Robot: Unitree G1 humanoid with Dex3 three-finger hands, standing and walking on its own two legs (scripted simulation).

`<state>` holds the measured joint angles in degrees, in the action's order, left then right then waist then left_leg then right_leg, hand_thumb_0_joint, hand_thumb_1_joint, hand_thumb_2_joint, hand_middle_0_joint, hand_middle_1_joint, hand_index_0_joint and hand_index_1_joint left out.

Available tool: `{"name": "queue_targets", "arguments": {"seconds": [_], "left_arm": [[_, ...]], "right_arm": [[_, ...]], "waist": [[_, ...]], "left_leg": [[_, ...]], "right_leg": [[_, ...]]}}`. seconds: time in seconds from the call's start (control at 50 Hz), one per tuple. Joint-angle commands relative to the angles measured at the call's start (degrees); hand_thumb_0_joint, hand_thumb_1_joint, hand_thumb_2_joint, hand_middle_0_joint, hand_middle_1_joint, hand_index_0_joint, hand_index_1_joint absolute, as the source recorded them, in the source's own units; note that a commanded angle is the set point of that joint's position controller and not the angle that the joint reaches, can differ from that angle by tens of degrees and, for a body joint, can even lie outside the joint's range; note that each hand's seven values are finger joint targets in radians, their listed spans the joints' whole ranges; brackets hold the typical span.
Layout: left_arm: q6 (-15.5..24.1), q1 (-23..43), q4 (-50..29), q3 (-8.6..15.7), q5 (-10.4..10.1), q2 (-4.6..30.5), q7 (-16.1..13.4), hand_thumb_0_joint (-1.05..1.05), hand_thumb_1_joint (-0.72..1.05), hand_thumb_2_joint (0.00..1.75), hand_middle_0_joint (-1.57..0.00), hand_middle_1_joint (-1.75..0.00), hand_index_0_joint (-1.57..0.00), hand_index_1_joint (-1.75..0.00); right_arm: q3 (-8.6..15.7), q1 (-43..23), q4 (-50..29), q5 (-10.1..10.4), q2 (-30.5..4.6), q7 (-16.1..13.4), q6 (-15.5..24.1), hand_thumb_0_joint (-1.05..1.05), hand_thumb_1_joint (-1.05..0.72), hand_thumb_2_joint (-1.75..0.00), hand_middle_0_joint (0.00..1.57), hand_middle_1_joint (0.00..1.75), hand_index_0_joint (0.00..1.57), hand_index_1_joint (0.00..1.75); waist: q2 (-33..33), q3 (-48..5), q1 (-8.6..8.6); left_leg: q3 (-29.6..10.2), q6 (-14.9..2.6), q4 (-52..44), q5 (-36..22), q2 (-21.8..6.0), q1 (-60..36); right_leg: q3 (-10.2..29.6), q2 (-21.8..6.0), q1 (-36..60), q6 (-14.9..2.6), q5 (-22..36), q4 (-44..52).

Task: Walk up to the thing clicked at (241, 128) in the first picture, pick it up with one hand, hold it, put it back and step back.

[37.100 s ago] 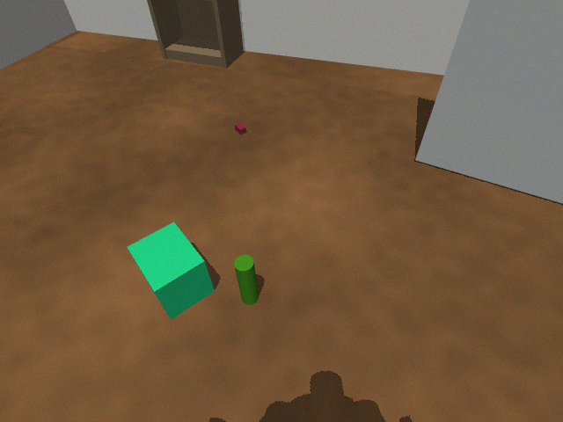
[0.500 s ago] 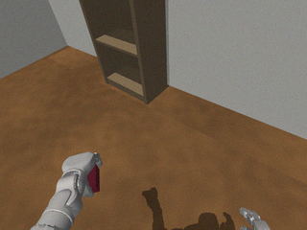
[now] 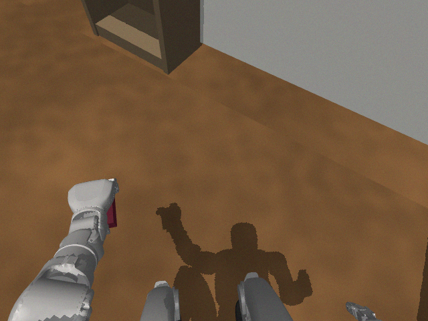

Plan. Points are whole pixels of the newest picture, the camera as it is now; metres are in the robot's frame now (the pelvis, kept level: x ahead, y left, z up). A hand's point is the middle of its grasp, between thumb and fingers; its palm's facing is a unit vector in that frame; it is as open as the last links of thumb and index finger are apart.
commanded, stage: crouch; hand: left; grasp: from above
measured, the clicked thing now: (104, 210) +0.39 +0.23 -0.14
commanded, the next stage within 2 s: lower in 1.46 s
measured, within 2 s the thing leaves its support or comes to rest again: neither
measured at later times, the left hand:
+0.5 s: hand (124, 222) +0.43 +0.24 -0.35, palm faces -0.45 -0.08 -0.89, open 10.2 cm
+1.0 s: hand (131, 223) +0.45 +0.24 -0.45, palm faces -0.44 -0.10 -0.89, open 10.1 cm
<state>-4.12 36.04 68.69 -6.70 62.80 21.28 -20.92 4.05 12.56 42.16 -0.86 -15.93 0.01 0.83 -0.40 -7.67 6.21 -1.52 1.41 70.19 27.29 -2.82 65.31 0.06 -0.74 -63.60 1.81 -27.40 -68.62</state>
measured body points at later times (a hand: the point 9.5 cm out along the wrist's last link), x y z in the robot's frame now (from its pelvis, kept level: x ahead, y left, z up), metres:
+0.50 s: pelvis -0.03 +0.01 -0.19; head +0.19 +0.03 +0.20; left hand +0.45 +0.24 -0.30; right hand +0.01 -0.26 -0.32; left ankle +0.05 +0.13 -0.63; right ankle +0.04 -0.14 -0.63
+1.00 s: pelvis -0.04 +0.00 -0.29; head +0.21 +0.03 +0.09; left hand +0.47 +0.24 -0.40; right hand -0.01 -0.28 -0.40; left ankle +0.05 +0.13 -0.63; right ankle +0.04 -0.14 -0.63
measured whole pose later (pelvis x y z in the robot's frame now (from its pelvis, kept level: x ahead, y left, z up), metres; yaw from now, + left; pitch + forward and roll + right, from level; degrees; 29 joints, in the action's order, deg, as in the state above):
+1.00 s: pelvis -0.04 +0.00 -0.29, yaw -4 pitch +37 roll -6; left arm 1.3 58.6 85.3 5.8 65.6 37.9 -22.3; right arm -1.2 8.3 43.3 -7.7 -14.9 5.9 4.2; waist -0.3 -4.9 14.2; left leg -7.6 2.2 129.0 39.4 -1.8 126.8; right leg -1.4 1.0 -123.5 2.6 -39.4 -125.9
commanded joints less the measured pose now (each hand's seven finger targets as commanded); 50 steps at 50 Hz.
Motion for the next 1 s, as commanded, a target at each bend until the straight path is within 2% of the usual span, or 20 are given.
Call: {"name": "queue_targets", "arguments": {"seconds": [0.0,0.1,0.18,0.22,0.28,0.34,0.38,0.42,0.48,0.54,0.6,0.68,0.72,0.76,0.78,0.8,0.88,0.9,0.96,0.98], "left_arm": [[-1.1,22.7,-6.0,4.1,-0.7,12.3,-4.9,0.00,0.64,0.53,-1.01,-0.52,-1.04,-0.49],[-2.7,27.7,-3.2,6.7,-2.1,15.0,-5.8,0.00,0.56,0.49,-0.97,-0.48,-0.99,-0.46],[-2.0,30.4,-3.0,8.0,-1.7,17.8,-4.1,0.00,0.59,0.49,-0.97,-0.50,-1.00,-0.47],[-1.1,29.1,0.7,7.6,-0.8,17.5,-3.2,0.00,0.61,0.48,-0.98,-0.49,-1.02,-0.46],[1.0,30.4,1.2,8.4,-0.2,19.1,-2.0,0.00,0.61,0.49,-0.97,-0.51,-1.01,-0.47],[2.6,32.1,-0.4,9.9,0.5,21.4,-2.0,0.00,0.66,0.49,-1.00,-0.53,-1.04,-0.48],[3.1,31.6,1.3,9.7,1.3,20.2,-2.5,0.00,0.66,0.52,-1.00,-0.55,-1.05,-0.50],[4.0,35.3,-2.2,10.5,2.0,22.1,-3.4,0.00,0.65,0.52,-0.99,-0.56,-1.04,-0.52],[4.3,34.2,0.3,11.1,3.2,22.8,-4.0,0.00,0.62,0.53,-0.98,-0.56,-1.02,-0.52],[4.3,37.7,-4.1,12.6,3.2,25.3,-4.9,0.00,0.60,0.56,-0.99,-0.53,-1.02,-0.50],[4.0,37.1,0.8,11.7,3.7,23.4,-5.0,0.00,0.66,0.61,-1.04,-0.56,-1.06,-0.53],[4.2,40.1,-1.0,13.2,3.2,28.1,-4.8,0.00,0.65,0.60,-1.03,-0.54,-1.06,-0.52],[3.9,37.8,4.5,12.2,3.0,26.3,-4.5,0.00,0.64,0.62,-1.02,-0.56,-1.04,-0.54],[4.5,40.6,3.8,12.2,3.0,27.4,-4.1,0.00,0.64,0.61,-1.02,-0.55,-1.05,-0.53],[4.9,42.1,3.1,12.8,2.6,28.5,-4.1,0.00,0.62,0.57,-1.00,-0.54,-1.03,-0.51],[4.7,38.7,6.2,13.0,2.6,29.0,-3.9,0.00,0.60,0.57,-0.99,-0.53,-1.02,-0.51],[5.2,39.9,8.8,12.9,3.0,29.2,-3.7,0.00,0.60,0.54,-0.98,-0.53,-1.01,-0.50],[5.7,43.3,5.6,13.1,2.8,30.1,-3.8,0.00,0.60,0.55,-0.98,-0.51,-1.01,-0.48],[6.0,41.5,9.4,12.7,3.2,29.9,-3.5,0.00,0.60,0.56,-0.99,-0.53,-1.01,-0.51],[6.4,43.2,8.2,13.6,3.4,32.3,-3.7,0.00,0.60,0.57,-0.99,-0.52,-1.01,-0.50]], "right_arm": [[2.6,6.1,-3.5,-0.6,-7.8,-0.5,2.4,0.00,-0.88,-0.89,0.20,0.30,0.20,0.30],[2.5,6.8,-2.1,-1.5,-7.9,-0.7,2.9,0.00,-0.88,-0.89,0.20,0.30,0.20,0.30],[2.3,6.9,-1.7,-1.8,-8.3,-0.6,2.9,0.00,-0.88,-0.89,0.20,0.30,0.20,0.30],[2.0,6.7,-1.7,-1.9,-8.1,-0.6,2.8,0.00,-0.88,-0.89,0.20,0.30,0.20,0.30],[1.8,7.3,-1.7,-2.3,-8.2,-0.1,3.1,0.00,-0.88,-0.89,0.20,0.30,0.20,0.30],[1.3,8.1,-1.7,-2.8,-8.7,0.7,3.7,0.00,-0.88,-0.89,0.20,0.30,0.20,0.30],[0.8,8.9,-1.1,-3.2,-9.4,1.1,4.1,0.00,-0.88,-0.89,0.20,0.30,0.20,0.30],[0.8,9.4,-0.7,-3.6,-9.9,1.6,4.5,0.00,-0.89,-0.89,0.20,0.30,0.20,0.30],[0.5,9.8,0.2,-4.1,-10.3,2.4,4.6,0.00,-0.89,-0.89,0.20,0.30,0.20,0.30],[0.7,9.9,0.0,-4.5,-10.8,3.0,4.8,0.00,-0.89,-0.90,0.20,0.30,0.20,0.30],[0.2,10.1,0.5,-5.3,-10.8,3.6,4.8,0.00,-0.90,-0.90,0.20,0.30,0.20,0.30],[0.1,9.3,0.3,-5.7,-10.9,4.1,4.5,0.00,-0.89,-0.90,0.20,0.30,0.20,0.30],[-0.1,8.7,0.2,-6.0,-10.7,4.4,4.5,0.00,-0.89,-0.90,0.20,0.30,0.20,0.30],[-0.4,8.2,0.7,-6.2,-10.7,4.6,4.4,0.00,-0.89,-0.90,0.20,0.30,0.20,0.30],[-0.4,8.2,0.7,-6.2,-10.7,4.7,4.4,0.00,-0.89,-0.89,0.20,0.30,0.20,0.30],[-0.6,7.7,0.4,-6.3,-10.7,4.9,4.3,0.00,-0.89,-0.89,0.20,0.30,0.20,0.30],[-1.1,8.0,0.5,-6.6,-10.9,5.4,4.1,0.00,-0.89,-0.89,0.20,0.30,0.20,0.30],[-1.1,7.9,0.6,-6.4,-11.1,5.4,4.0,0.00,-0.89,-0.89,0.20,0.30,0.20,0.30],[-1.6,8.0,0.4,-6.6,-11.2,5.7,3.8,0.00,-0.89,-0.90,0.20,0.30,0.20,0.30],[-1.6,8.1,0.5,-6.6,-11.8,5.8,3.6,0.00,-0.89,-0.90,0.20,0.30,0.20,0.30]], "waist": [[-6.8,-32.0,0.58],[-6.7,-36.1,1.88],[-9.7,-37.0,3.05],[-8.7,-34.0,3.93],[-7.1,-35.3,4.66],[-9.0,-38.6,4.88],[-9.6,-39.3,5.61],[-13.0,-42.1,5.64],[-14.4,-41.2,6.14],[-18.4,-47.2,5.08],[-15.8,-42.3,7.58],[-15.9,-44.6,6.49],[-13.9,-40.8,7.53],[-14.1,-39.2,7.93],[-14.7,-39.8,7.64],[-13.3,-38.9,7.07],[-13.8,-36.7,7.97],[-14.5,-38.6,7.82],[-13.7,-37.4,8.43],[-13.9,-38.4,7.82]], "left_leg": [[2.0,-0.94,1.2,-7.8,2.3,-7.7],[1.2,-1.38,8.2,-5.1,1.9,1.4],[-0.1,-1.21,12.2,-1.6,1.6,5.3],[-0.6,-1.45,14.3,2.0,1.7,9.6],[-0.5,-2.09,19.4,3.6,2.1,14.8],[-0.7,-2.05,24.0,1.1,2.1,16.2],[-1.5,-1.70,26.2,-1.0,1.9,15.5],[-1.9,-1.30,27.9,-3.0,1.8,13.5],[-1.4,-1.25,30.9,-4.3,2.0,15.8],[-1.2,-1.03,33.7,-8.3,1.8,12.4],[-0.7,-1.46,36.6,-6.5,1.8,17.6],[0.7,-1.99,40.0,-4.3,1.9,22.1],[0.6,-2.15,41.4,-2.1,1.8,24.9],[0.9,-2.35,42.5,-0.6,1.8,28.2],[1.1,-2.46,43.2,-0.3,1.9,29.4],[1.1,-2.51,43.7,-0.1,1.9,30.1],[1.0,-2.47,45.5,0.1,1.9,32.5],[0.9,-2.59,46.4,-0.5,1.8,32.7],[0.6,-2.59,47.9,-0.6,1.8,33.8],[0.7,-2.64,48.1,-0.1,1.8,34.3]], "right_leg": [[-2.1,2.0,1.7,-3.48,8.4,-0.9],[-2.7,2.1,-4.8,-3.67,6.9,-8.6],[-3.5,2.0,-13.1,-4.25,3.2,-14.3],[-3.9,2.0,-17.5,-4.31,-0.4,-16.4],[-4.0,2.1,-20.7,-4.15,-1.9,-19.7],[-4.5,1.8,-24.2,-4.00,0.2,-24.1],[-5.2,1.6,-27.7,-4.04,1.7,-27.0],[-5.6,1.4,-30.1,-4.11,3.1,-29.4],[-5.8,1.2,-31.9,-3.98,4.3,-31.8],[-6.0,1.3,-33.4,-4.16,6.9,-35.2],[-6.2,1.3,-34.5,-3.70,6.4,-36.3],[-5.6,1.8,-32.8,-3.41,6.0,-37.7],[-5.9,2.1,-34.9,-3.37,4.0,-38.7],[-5.6,2.3,-35.5,-3.36,3.0,-39.3],[-5.6,2.4,-35.3,-3.34,2.8,-40.0],[-5.7,2.5,-35.2,-3.30,2.3,-40.3],[-6.1,2.6,-37.4,-3.41,2.1,-42.6],[-6.2,2.8,-37.3,-3.40,2.7,-43.0],[-6.6,3.0,-38.1,-3.35,2.9,-44.6],[-6.7,3.2,-38.3,-3.44,2.3,-45.0]]}}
